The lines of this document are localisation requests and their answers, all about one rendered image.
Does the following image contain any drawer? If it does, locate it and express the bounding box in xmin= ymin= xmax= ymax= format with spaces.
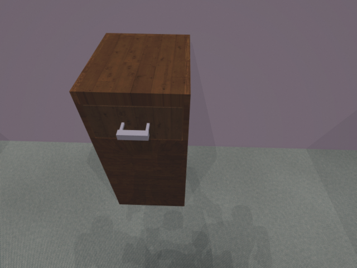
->
xmin=83 ymin=104 xmax=182 ymax=140

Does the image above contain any cabinet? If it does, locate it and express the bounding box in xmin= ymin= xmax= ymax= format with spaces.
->
xmin=69 ymin=33 xmax=191 ymax=207

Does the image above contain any handle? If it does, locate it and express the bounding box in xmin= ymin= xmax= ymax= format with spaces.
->
xmin=116 ymin=122 xmax=150 ymax=141

